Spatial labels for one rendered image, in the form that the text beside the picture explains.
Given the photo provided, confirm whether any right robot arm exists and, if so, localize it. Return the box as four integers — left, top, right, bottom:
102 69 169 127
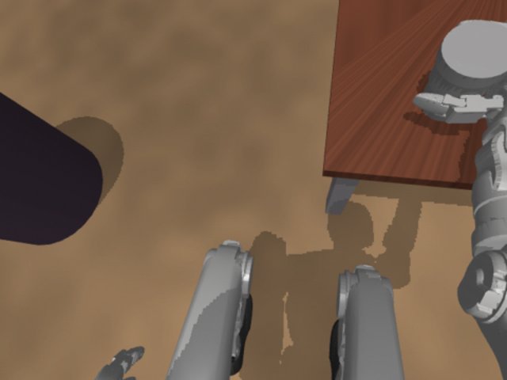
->
457 116 507 380

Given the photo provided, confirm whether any coffee table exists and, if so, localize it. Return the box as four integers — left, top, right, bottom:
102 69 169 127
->
322 0 507 215

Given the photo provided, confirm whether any left robot foot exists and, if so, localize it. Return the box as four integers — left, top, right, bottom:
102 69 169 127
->
230 294 253 376

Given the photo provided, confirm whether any right robot hand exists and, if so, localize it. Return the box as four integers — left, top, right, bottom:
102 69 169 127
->
413 20 507 127

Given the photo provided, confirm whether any left robot hand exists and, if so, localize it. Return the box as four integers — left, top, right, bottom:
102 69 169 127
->
94 347 145 380

